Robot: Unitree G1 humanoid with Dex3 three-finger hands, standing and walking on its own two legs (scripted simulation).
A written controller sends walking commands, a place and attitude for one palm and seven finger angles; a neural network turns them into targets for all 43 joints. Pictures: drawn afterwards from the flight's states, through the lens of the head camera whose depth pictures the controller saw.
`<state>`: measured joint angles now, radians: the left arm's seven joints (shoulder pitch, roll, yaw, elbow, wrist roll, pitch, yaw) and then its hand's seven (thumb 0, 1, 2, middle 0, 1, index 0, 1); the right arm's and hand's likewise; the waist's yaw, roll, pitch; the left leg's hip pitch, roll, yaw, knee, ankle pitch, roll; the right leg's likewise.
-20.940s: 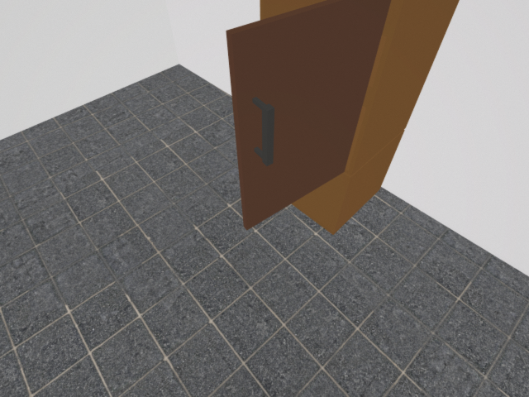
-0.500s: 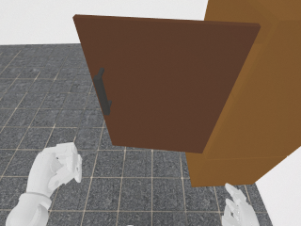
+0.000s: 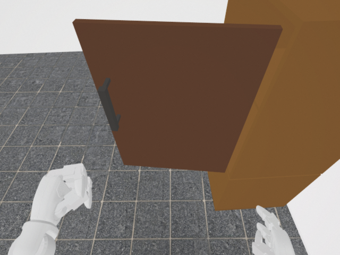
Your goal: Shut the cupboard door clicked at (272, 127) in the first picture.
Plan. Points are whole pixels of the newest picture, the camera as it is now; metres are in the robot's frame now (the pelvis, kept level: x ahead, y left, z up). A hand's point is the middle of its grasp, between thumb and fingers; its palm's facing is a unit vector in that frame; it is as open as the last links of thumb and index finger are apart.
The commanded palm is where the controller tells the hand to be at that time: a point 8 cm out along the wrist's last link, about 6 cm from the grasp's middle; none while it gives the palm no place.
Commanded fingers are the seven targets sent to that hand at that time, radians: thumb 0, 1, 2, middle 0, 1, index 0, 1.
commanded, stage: bring the fist close to the handle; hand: left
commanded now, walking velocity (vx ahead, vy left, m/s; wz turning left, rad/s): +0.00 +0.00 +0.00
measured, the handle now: (111, 105) +0.48 +0.20 +0.08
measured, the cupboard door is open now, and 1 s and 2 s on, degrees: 81 81 76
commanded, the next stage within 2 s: push the door shut along its arc in 1.32 s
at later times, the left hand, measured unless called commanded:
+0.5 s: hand (102, 157) +0.31 +0.18 +0.08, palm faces -0.02 -1.00 -0.05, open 3.1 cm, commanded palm +0.29 +0.23 +0.08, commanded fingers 0.00 0.90 0.90 -1.30 -1.50 -1.30 -1.50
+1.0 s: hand (117, 130) +0.39 +0.16 +0.08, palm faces -0.01 -1.00 -0.03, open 3.1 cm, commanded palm +0.36 +0.21 +0.08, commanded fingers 0.00 0.90 0.90 -1.30 -1.50 -1.30 -1.50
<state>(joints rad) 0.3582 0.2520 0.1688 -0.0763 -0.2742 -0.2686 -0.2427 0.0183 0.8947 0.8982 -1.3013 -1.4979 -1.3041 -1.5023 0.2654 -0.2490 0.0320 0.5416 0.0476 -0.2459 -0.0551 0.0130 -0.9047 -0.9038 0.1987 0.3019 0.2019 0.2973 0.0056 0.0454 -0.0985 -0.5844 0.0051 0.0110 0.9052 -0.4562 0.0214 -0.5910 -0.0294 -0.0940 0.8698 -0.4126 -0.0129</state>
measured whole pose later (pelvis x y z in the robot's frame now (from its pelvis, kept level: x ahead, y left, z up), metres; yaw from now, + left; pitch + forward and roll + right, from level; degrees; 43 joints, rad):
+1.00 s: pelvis +0.00 +0.00 +0.01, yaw -2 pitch +10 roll +0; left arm -0.33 0.26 0.20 0.56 -0.20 -0.29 -0.16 0.02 0.90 0.90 -1.30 -1.50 -1.30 -1.50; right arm 0.28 -0.25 0.02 0.62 0.04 -0.09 -0.03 0.01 -0.91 -0.90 0.20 0.30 0.20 0.30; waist -0.04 0.02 -0.08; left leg -0.59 0.01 0.05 0.84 -0.43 0.02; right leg -0.62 -0.02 -0.06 0.83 -0.38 -0.01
